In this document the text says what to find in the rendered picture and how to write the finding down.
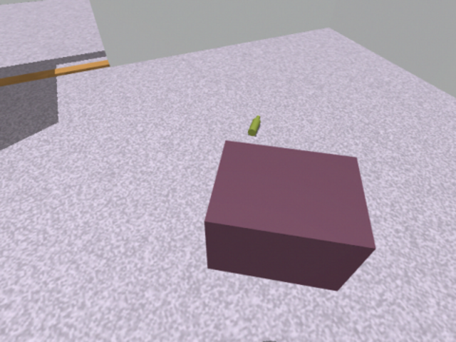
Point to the bottle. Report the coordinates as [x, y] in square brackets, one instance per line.
[254, 126]

